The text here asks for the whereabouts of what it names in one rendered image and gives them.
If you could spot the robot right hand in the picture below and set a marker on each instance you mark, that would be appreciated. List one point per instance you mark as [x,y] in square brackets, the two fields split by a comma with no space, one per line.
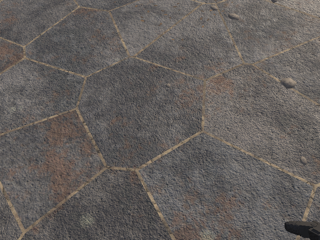
[303,228]

